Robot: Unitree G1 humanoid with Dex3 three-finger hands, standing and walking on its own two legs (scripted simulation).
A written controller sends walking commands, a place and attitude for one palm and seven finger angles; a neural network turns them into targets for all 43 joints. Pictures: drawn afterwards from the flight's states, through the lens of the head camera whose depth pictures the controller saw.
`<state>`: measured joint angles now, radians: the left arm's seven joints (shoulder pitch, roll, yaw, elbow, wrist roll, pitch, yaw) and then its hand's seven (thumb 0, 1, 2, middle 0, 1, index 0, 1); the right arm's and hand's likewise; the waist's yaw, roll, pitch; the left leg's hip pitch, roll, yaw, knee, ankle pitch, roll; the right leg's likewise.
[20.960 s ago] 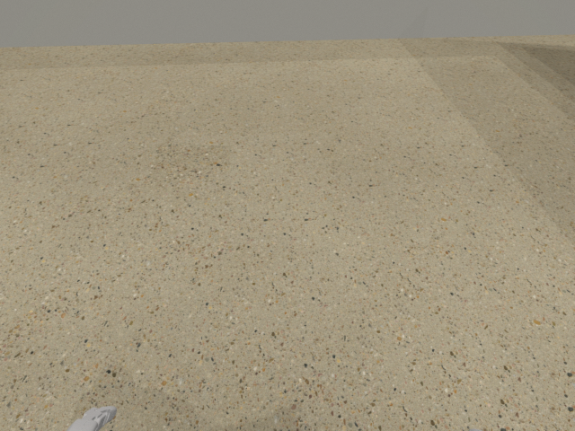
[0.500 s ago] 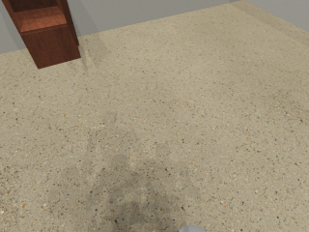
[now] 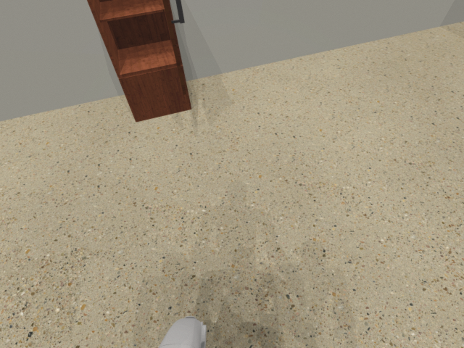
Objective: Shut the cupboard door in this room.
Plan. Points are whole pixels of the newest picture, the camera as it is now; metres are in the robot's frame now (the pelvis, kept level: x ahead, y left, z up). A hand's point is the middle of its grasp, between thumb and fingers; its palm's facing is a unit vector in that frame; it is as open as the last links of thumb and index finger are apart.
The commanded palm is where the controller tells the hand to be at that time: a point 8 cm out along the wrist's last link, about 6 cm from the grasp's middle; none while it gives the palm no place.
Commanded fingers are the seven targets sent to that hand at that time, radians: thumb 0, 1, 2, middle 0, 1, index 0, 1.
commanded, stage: turn or walk to find it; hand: left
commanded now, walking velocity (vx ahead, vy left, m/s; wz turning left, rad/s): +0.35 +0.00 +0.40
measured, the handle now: (174, 7) +1.48 +0.33 +0.03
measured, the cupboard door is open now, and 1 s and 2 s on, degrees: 86 86 86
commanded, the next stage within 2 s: stand and wait in 1.06 s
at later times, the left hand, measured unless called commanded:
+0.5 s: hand (128, 311) +0.23 +0.26 -0.18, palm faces +0.22 -0.96 -0.17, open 7.4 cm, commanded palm none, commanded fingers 0.00 0.90 0.90 -0.20 -0.30 -0.20 -0.30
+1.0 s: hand (162, 217) +0.47 +0.23 -0.17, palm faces +0.25 -0.94 -0.23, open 7.2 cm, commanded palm none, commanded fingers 0.00 0.90 0.90 -0.20 -0.30 -0.20 -0.30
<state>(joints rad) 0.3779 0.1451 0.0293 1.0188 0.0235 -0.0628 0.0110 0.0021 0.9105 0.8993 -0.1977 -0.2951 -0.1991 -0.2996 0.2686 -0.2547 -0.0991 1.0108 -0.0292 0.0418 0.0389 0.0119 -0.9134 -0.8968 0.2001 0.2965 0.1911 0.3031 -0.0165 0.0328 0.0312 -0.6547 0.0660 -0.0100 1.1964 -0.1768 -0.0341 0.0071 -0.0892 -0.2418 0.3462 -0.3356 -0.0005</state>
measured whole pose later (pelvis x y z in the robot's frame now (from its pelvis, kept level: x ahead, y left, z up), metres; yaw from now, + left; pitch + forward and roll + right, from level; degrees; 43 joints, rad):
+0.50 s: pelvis +0.21 +0.07 -0.01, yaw +9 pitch -2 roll +0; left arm 0.23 0.18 0.04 1.01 0.03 -0.02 0.00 0.00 0.92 0.90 -0.19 -0.29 -0.19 -0.30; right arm 0.21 -0.18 -0.06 1.02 -0.01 -0.08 -0.01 -0.01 -0.95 -0.90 0.21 0.30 0.20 0.30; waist 0.02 -0.04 0.05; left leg -0.16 -0.06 0.11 0.44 -0.25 0.10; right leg -0.59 -0.18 -0.05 1.15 -0.24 0.06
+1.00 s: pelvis +0.43 +0.03 -0.01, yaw +13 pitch -2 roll +0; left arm 0.20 0.16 0.06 1.02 0.01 -0.07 0.02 -0.01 0.95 0.90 -0.20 -0.30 -0.20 -0.30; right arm 0.35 -0.17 -0.07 1.11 -0.02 -0.01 0.00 0.01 -0.91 -0.90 0.20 0.30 0.19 0.30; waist -0.03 0.03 0.08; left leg -0.48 0.08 0.00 1.23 -0.29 0.01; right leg -0.24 -0.05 -0.18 0.50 -0.22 -0.05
